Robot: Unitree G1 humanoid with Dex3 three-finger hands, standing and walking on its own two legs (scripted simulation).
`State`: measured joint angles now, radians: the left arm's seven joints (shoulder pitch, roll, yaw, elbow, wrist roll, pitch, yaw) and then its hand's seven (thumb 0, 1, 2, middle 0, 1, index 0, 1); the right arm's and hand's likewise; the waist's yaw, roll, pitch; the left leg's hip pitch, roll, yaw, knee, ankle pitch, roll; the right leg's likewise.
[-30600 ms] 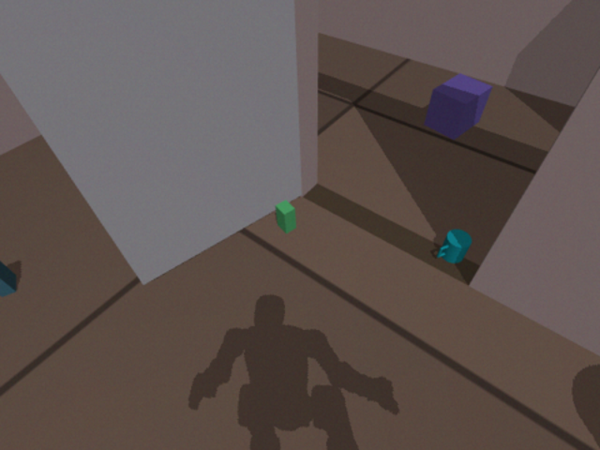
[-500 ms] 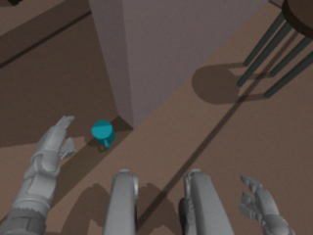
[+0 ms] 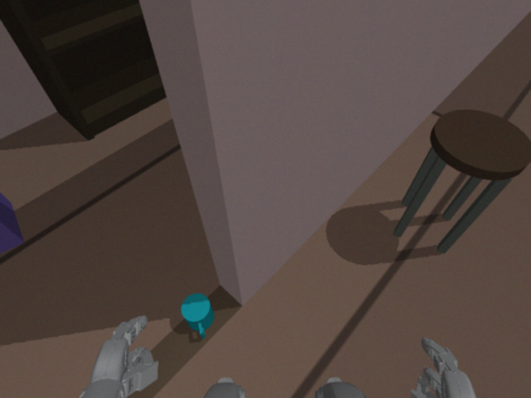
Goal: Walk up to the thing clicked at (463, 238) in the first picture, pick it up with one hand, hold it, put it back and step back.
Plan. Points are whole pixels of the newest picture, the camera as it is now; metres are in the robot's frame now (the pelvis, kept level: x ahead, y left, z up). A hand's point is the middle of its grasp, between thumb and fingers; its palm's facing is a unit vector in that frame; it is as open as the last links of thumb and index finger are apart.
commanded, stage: home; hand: left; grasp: from above
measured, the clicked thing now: (199, 317) +0.46 +0.24 -0.64
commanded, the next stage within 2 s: none
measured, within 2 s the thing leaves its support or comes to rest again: neither
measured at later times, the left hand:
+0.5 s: hand (147, 387) +0.17 +0.18 -0.03, palm faces +0.07 -0.98 -0.20, open 7.4 cm
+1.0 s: hand (145, 377) +0.18 +0.19 -0.03, palm faces +0.05 -0.98 -0.21, open 7.4 cm
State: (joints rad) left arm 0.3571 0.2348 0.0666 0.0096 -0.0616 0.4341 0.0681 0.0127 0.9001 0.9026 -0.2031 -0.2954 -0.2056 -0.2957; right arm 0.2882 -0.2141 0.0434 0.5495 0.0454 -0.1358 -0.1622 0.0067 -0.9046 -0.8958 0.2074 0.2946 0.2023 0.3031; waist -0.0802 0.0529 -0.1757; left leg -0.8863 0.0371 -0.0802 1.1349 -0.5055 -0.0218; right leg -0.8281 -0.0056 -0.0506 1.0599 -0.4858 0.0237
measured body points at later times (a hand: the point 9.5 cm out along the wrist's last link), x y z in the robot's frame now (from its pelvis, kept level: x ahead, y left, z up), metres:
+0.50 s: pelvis +0.01 +0.00 +0.02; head +0.03 +0.00 +0.47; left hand +0.16 +0.23 -0.01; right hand +0.19 -0.24 -0.03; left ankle +0.03 +0.13 -0.66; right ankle +0.02 -0.14 -0.66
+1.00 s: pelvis +0.02 +0.00 +0.02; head +0.04 +0.01 +0.47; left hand +0.18 +0.24 -0.01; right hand +0.18 -0.24 -0.04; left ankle +0.03 +0.13 -0.66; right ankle +0.02 -0.14 -0.66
